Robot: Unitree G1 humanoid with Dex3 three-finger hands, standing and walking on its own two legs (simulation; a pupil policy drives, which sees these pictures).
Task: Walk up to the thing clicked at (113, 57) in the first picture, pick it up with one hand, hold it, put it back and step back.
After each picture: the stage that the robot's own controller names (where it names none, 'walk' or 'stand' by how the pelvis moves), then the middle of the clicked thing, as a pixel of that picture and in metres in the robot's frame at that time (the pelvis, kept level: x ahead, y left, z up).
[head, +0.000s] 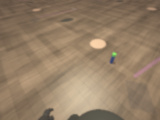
stand; (112, 58) +1.22 -0.39 -0.66
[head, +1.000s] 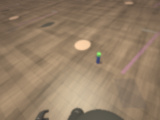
walk; (98, 58) +1.14 -0.02 -0.63
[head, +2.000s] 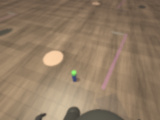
walk; (74, 76) +0.66 +0.26 -0.62
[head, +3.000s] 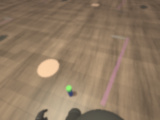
stand; (69, 91) +0.43 +0.28 -0.63
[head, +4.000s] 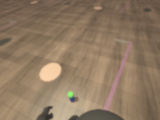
stand; (71, 97) +0.38 +0.25 -0.65
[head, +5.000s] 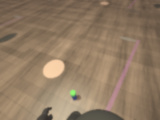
stand; (73, 95) +0.37 +0.23 -0.65
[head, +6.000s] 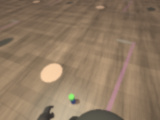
stand; (72, 99) +0.34 +0.24 -0.66
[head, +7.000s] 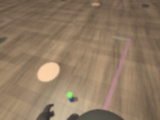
stand; (70, 97) +0.34 +0.26 -0.65
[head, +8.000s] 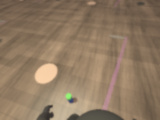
stand; (69, 98) +0.32 +0.27 -0.65
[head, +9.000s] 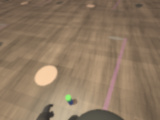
stand; (69, 100) +0.32 +0.28 -0.65
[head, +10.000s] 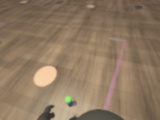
stand; (69, 101) +0.30 +0.26 -0.65
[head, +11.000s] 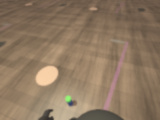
stand; (69, 101) +0.33 +0.27 -0.66
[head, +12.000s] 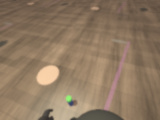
stand; (69, 101) +0.33 +0.27 -0.66
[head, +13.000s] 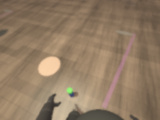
go down; (70, 92) +0.35 +0.25 -0.64
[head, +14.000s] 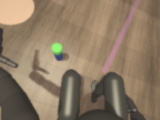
go down; (58, 53) +0.46 +0.25 -0.24
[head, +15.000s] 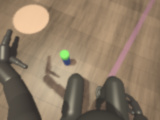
close in; (66, 59) +0.46 +0.23 -0.27
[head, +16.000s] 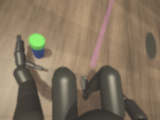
close in; (38, 48) +0.45 +0.28 -0.17
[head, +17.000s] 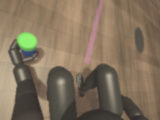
close; (28, 48) +0.44 +0.29 -0.17
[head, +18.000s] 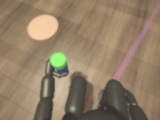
lift; (61, 67) +0.33 +0.22 -0.02
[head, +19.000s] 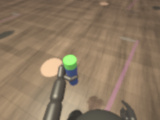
hold; (72, 72) +0.32 +0.15 +0.06
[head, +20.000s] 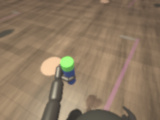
hold; (69, 72) +0.32 +0.17 +0.05
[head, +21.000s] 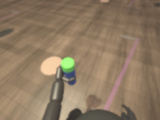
crouch; (70, 73) +0.32 +0.16 +0.04
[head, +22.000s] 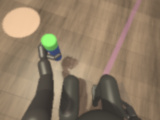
crouch; (54, 50) +0.46 +0.23 -0.05
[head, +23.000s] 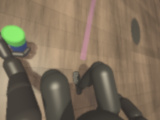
lower; (18, 45) +0.46 +0.28 -0.18
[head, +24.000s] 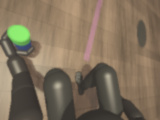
lower; (23, 43) +0.46 +0.29 -0.18
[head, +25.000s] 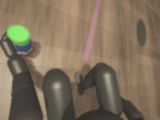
lower; (23, 44) +0.46 +0.29 -0.17
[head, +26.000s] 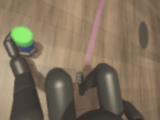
lower; (26, 45) +0.45 +0.29 -0.17
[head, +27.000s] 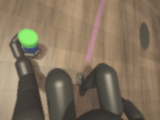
loosen; (30, 46) +0.45 +0.27 -0.17
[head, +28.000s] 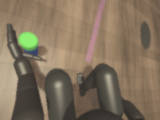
withdraw; (30, 48) +0.45 +0.27 -0.18
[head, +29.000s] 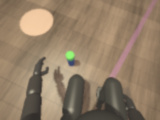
walk; (70, 59) +0.47 +0.20 -0.29
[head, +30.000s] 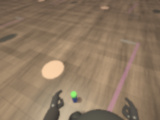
stand; (74, 97) +0.38 +0.19 -0.60
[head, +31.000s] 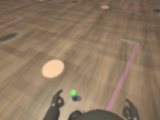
stand; (74, 96) +0.39 +0.20 -0.60
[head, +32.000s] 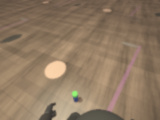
stand; (75, 97) +0.40 +0.19 -0.63
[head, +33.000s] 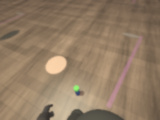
walk; (77, 90) +0.41 +0.20 -0.65
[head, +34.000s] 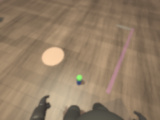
walk; (79, 80) +0.50 +0.12 -0.64
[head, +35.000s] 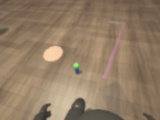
walk; (76, 69) +0.71 +0.28 -0.63
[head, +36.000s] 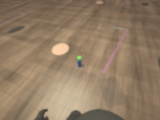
stand; (79, 62) +0.98 +0.26 -0.63
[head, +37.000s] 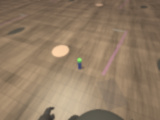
stand; (79, 64) +0.97 +0.24 -0.66
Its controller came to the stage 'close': yes
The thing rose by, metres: 0.69
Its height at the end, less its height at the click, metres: +0.00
